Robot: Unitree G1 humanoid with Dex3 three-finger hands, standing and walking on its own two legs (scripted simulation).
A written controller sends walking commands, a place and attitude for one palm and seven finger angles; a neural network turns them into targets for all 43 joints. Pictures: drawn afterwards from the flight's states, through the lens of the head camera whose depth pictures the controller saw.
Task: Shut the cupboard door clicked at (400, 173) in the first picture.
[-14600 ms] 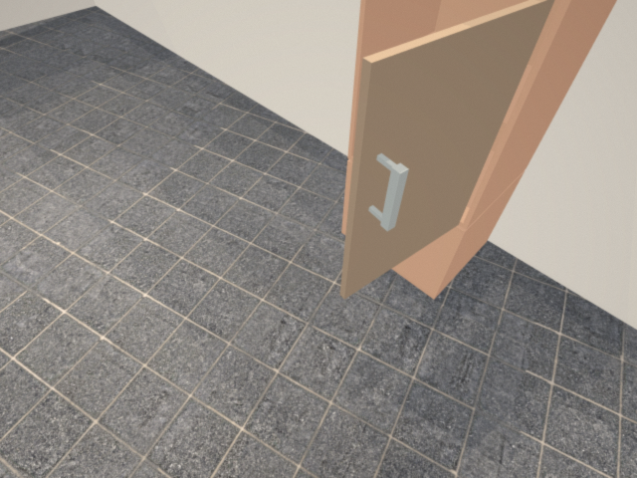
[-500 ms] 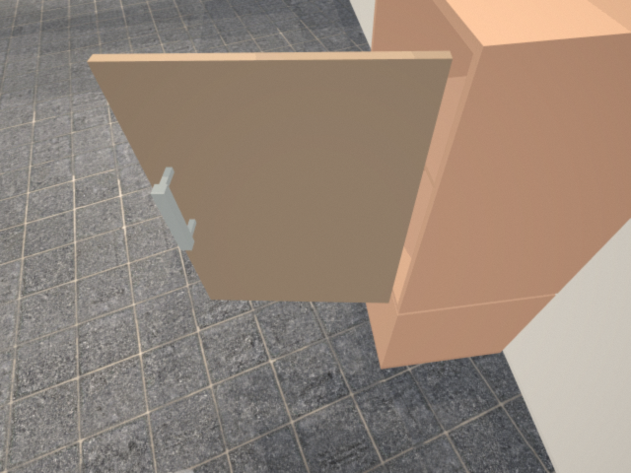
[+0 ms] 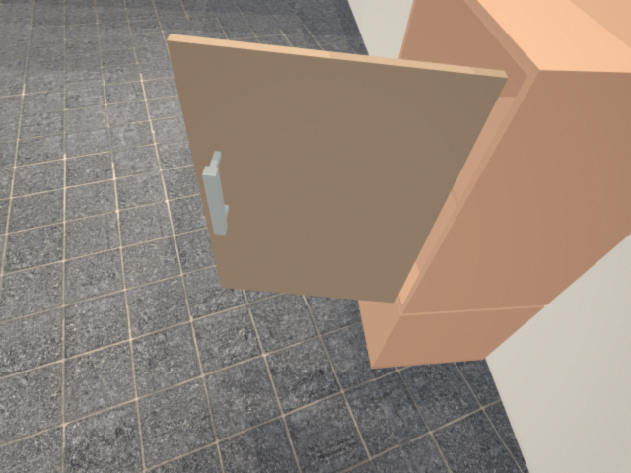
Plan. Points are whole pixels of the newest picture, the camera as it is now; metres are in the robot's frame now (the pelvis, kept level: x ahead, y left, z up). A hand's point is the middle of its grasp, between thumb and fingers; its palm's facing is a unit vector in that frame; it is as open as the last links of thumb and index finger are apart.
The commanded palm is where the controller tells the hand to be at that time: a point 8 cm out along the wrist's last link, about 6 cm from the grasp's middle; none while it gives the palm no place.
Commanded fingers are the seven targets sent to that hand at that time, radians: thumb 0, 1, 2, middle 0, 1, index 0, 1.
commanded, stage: come to a stop and stand still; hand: left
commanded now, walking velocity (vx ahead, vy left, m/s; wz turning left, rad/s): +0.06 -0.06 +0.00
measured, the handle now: (218, 194) +0.52 +0.20 +0.00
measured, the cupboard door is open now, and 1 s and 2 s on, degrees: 81 81 81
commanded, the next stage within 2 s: look again from close up in 1.00 s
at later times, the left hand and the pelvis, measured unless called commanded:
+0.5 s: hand out of the picture +0.01 +0.11 -0.18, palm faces +0.03 -0.98 -0.20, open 7.2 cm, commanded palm none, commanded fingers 0.00 0.90 0.90 -0.20 -0.30 -0.20 -0.30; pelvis +0.00 -0.07 -0.01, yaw +1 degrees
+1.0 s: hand out of the picture +0.01 +0.09 -0.19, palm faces +0.06 -0.99 -0.16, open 7.3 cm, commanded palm none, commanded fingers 0.00 0.90 0.90 -0.20 -0.30 -0.20 -0.30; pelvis +0.02 -0.07 -0.01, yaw +1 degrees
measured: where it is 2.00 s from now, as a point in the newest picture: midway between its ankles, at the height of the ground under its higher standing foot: outside the picture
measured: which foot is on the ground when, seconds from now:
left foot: down 0.00-1.00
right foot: up 0.00-0.20, down 0.22-1.00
